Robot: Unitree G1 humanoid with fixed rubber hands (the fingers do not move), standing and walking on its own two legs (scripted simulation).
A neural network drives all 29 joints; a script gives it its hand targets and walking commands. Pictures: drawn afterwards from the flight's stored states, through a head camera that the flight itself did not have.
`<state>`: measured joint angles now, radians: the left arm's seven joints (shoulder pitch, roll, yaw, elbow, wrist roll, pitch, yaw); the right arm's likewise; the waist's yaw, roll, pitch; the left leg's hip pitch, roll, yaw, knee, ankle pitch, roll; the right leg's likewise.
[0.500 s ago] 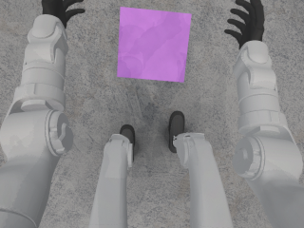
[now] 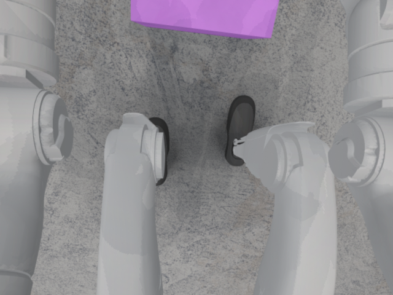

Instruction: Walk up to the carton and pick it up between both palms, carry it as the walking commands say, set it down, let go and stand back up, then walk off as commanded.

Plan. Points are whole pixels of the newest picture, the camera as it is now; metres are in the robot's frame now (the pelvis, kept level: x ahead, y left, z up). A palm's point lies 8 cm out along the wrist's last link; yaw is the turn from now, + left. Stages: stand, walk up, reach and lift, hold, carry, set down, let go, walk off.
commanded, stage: reach and lift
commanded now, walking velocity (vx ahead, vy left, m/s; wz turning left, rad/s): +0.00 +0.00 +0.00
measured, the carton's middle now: out of the picture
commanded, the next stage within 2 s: none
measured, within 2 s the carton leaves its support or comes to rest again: neither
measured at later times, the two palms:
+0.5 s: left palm out of the picture +0.55 +0.22 -0.31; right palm out of the picture +0.55 -0.17 -0.30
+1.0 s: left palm out of the picture +0.56 +0.22 -0.31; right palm out of the picture +0.56 -0.16 -0.31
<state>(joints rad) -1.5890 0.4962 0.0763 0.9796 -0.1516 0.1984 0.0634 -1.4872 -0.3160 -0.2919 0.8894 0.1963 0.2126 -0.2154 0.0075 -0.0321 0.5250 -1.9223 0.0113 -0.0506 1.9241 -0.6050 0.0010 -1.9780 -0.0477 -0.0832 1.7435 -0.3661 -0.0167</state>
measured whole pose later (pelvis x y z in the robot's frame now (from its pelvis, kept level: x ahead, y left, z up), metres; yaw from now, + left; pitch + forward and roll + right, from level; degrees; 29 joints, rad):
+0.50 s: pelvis +0.00 +0.00 -0.09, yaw -1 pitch +37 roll -5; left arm -1.67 0.50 -0.03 1.22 -0.22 0.08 0.04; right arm -1.62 -0.36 -0.26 1.22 0.20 0.07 -0.14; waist 0.02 -0.03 0.52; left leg -2.21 0.01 -0.06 2.19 -0.63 0.01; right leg -2.27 -0.06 -0.08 1.98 -0.36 -0.02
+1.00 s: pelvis +0.00 +0.00 -0.10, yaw -1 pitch +37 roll -5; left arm -1.68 0.50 -0.07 1.21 -0.24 0.08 0.04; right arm -1.64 -0.38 -0.22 1.25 0.24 0.06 -0.15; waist 0.03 -0.02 0.52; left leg -2.24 0.01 -0.06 2.23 -0.63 0.01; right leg -2.30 -0.06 -0.08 2.02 -0.36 -0.02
